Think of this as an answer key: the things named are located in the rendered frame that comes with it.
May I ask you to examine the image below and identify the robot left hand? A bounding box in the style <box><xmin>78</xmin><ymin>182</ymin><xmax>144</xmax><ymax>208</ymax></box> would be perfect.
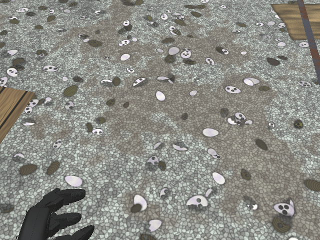
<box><xmin>16</xmin><ymin>188</ymin><xmax>95</xmax><ymax>240</ymax></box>

